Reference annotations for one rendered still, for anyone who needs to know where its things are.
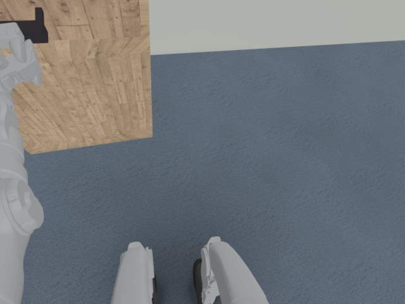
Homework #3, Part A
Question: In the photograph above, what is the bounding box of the robot right shin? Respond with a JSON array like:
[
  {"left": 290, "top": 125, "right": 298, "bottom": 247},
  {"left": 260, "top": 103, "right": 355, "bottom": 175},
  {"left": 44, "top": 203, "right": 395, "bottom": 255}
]
[{"left": 201, "top": 236, "right": 221, "bottom": 304}]

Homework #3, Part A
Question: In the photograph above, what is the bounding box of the handle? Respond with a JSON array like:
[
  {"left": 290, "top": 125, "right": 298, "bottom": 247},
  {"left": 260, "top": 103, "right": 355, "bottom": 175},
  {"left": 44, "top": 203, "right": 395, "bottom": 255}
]
[{"left": 0, "top": 8, "right": 48, "bottom": 44}]

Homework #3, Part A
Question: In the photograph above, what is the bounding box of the left robot forearm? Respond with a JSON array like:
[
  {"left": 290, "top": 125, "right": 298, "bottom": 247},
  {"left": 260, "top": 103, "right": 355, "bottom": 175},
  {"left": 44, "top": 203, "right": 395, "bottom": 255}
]
[{"left": 0, "top": 87, "right": 28, "bottom": 184}]

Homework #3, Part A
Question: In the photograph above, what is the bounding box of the left robot hand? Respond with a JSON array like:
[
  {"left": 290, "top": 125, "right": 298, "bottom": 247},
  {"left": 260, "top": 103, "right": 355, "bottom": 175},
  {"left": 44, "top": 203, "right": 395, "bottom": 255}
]
[{"left": 0, "top": 22, "right": 42, "bottom": 96}]

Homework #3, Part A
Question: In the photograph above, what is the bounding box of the cabinet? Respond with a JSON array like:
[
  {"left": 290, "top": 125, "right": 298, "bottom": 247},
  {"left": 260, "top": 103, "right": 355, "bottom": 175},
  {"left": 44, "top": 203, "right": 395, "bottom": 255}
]
[{"left": 0, "top": 0, "right": 153, "bottom": 154}]

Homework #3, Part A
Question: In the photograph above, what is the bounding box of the robot left upper arm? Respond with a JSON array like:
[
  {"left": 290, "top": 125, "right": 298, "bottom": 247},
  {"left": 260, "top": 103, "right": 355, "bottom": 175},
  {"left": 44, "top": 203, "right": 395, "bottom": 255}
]
[{"left": 0, "top": 178, "right": 44, "bottom": 304}]

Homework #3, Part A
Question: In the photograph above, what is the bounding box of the left robot thigh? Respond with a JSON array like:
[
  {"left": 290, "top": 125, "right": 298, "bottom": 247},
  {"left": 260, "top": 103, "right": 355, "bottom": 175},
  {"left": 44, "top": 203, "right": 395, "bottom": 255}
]
[{"left": 111, "top": 246, "right": 154, "bottom": 304}]

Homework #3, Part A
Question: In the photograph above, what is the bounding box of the drawer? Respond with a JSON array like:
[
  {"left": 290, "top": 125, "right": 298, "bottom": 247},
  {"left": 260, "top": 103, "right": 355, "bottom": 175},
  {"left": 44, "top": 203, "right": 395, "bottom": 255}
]
[{"left": 0, "top": 0, "right": 141, "bottom": 41}]

